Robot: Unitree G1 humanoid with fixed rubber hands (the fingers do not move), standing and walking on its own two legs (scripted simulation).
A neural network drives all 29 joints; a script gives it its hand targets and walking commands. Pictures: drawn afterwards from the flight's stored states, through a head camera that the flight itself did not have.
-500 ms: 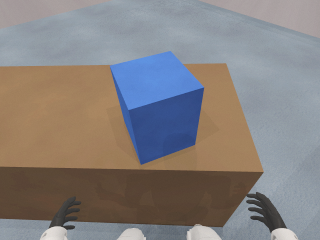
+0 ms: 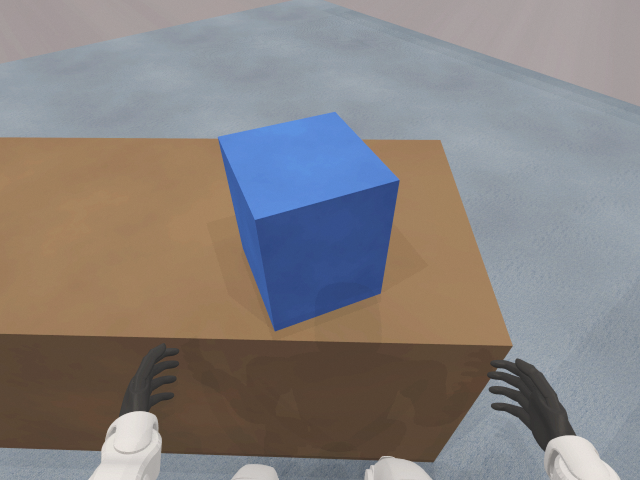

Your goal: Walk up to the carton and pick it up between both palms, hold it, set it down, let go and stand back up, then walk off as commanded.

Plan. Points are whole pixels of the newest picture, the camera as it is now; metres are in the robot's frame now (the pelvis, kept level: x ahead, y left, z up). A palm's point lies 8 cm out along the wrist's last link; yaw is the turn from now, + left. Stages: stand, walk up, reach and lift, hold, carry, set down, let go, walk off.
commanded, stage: reach and lift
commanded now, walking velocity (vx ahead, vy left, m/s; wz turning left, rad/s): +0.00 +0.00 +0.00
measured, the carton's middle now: (305, 220) +0.50 +0.07 +0.04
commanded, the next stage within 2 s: none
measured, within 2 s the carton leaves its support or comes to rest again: neither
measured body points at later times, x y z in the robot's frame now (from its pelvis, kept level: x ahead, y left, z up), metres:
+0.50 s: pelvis +0.03 -0.01 +0.01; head +0.01 -0.01 +0.46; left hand +0.26 +0.22 +0.03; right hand +0.26 -0.26 +0.00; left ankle +0.08 +0.20 -0.69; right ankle +0.10 -0.09 -0.69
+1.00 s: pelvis +0.05 -0.01 +0.02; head +0.05 -0.02 +0.47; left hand +0.30 +0.20 +0.05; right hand +0.31 -0.24 +0.03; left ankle +0.08 +0.20 -0.69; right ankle +0.10 -0.09 -0.69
